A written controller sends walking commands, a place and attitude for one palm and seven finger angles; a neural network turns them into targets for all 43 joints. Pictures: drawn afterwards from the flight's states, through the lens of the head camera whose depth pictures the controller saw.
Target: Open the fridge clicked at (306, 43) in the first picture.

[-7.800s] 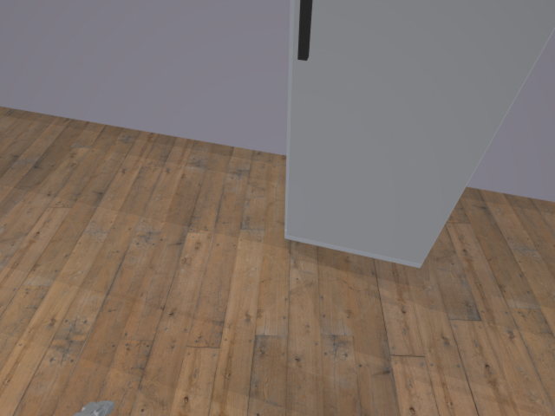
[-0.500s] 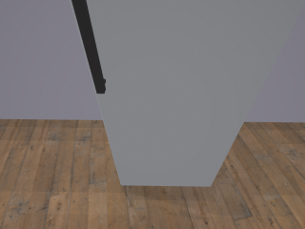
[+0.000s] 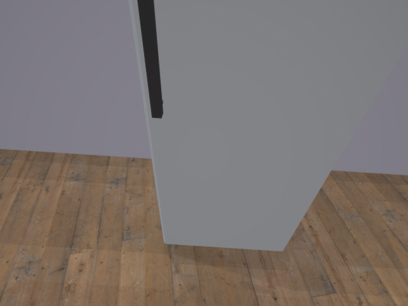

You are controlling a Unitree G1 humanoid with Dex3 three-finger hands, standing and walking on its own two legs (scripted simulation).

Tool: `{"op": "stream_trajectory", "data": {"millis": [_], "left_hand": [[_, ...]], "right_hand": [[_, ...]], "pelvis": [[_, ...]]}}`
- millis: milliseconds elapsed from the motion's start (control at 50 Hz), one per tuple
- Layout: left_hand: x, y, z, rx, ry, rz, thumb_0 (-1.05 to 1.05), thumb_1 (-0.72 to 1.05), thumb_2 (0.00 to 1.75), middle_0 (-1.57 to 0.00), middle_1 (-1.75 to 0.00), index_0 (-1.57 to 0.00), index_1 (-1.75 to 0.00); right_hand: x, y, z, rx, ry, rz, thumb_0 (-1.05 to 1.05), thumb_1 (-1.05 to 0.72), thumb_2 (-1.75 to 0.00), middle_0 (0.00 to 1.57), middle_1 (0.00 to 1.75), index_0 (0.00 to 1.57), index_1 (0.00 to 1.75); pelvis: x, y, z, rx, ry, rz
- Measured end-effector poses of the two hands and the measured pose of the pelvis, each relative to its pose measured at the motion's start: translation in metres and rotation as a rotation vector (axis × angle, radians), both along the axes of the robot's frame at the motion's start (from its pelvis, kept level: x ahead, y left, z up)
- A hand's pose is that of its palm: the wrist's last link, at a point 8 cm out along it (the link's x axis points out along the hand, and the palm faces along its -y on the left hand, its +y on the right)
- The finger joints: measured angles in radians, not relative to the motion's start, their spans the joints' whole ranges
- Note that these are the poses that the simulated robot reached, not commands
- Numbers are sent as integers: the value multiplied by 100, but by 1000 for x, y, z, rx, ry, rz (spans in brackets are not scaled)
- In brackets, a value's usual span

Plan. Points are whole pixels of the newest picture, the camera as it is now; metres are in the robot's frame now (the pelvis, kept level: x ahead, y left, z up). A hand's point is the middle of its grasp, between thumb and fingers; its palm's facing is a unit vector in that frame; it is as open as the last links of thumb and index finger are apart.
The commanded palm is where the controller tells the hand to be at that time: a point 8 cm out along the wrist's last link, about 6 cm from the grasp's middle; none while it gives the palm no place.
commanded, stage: come to a stop and stand still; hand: left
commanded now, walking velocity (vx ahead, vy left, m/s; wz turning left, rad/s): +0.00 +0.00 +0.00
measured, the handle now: (154, 57) +0.54 +0.15 +0.25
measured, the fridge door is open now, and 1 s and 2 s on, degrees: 0 0 0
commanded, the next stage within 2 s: look again from close up in 1.60 s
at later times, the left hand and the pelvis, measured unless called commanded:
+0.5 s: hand out of the picture -0.07 +0.21 -0.21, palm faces +0.07 -0.98 -0.17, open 7.4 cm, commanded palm none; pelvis -0.09 +0.03 -0.03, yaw -1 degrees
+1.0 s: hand out of the picture -0.20 +0.16 -0.16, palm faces +0.05 -0.98 -0.17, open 7.4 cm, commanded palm none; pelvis -0.15 +0.01 +0.01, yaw -1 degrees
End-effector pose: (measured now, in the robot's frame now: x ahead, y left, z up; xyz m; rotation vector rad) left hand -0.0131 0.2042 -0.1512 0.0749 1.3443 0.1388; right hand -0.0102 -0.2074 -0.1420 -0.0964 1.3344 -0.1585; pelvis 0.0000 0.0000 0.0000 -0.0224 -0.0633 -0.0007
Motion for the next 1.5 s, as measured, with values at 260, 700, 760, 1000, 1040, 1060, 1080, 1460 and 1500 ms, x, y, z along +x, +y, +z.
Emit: {"op": "stream_trajectory", "data": {"millis": [260, 700, 760, 1000, 1040, 1060, 1080, 1460, 1500], "left_hand": [[-58, 16, 3, 15, 44, 58, 0, 91, 90, -19, -29, -19, -30], [-55, 59, 21, 56, -165, -46, 0, 91, 90, -19, -29, -19, -30], [-74, 52, 27, 63, -107, -80, 0, 91, 90, -19, -29, -19, -30], [-191, 9, 25, 31, 87, 11, 0, 90, 90, -19, -29, -19, -30], [-202, 4, 25, 16, 119, 23, 0, 90, 90, -20, -29, -20, -30], [-206, 2, 26, 9, 133, 28, 0, 90, 90, -20, -29, -20, -30], [-208, 1, 26, 3, 146, 33, 0, 90, 90, -20, -29, -20, -30], [-108, 53, 1, 26, 93, 1, 0, 91, 90, -19, -29, -19, -30], [-92, 56, 5, 39, 52, -6, 0, 91, 90, -19, -29, -19, -30]], "right_hand": [[-1, -1, 0, -26, -32, 44, 1, -91, -90, 20, 30, 20, 30], [-163, 41, 2, 11, 63, -69, 1, -90, -90, 20, 30, 20, 30], [-169, 35, 4, 17, 34, -95, 1, -90, -90, 20, 30, 21, 30], [-190, -14, 8, 4, 91, -75, 1, -91, -90, 20, 30, 20, 30], [-184, -18, 11, -9, 90, -69, 1, -91, -90, 19, 30, 20, 30], [-179, -20, 12, -15, 89, -65, 1, -91, -90, 19, 30, 20, 30], [-175, -20, 12, -20, 86, -59, 1, -91, -90, 19, 30, 20, 30], [-42, 33, -1, -50, -90, 24, 1, -96, -90, 20, 30, 21, 30], [-40, 30, -2, -44, -83, 21, 1, -96, -90, 20, 30, 21, 30]], "pelvis": [[-33, 13, 0, 7, -15, 29], [-118, 34, 6, 10, 37, -14], [-128, 27, 11, 10, 50, -26], [-152, 7, 13, 22, 9, -20], [-150, 9, 14, 22, 14, -17], [-149, 10, 14, 23, 18, -16], [-147, 11, 15, 24, 22, -15], [-100, 47, -3, 64, 35, -24], [-99, 45, -2, 51, 41, -22]]}}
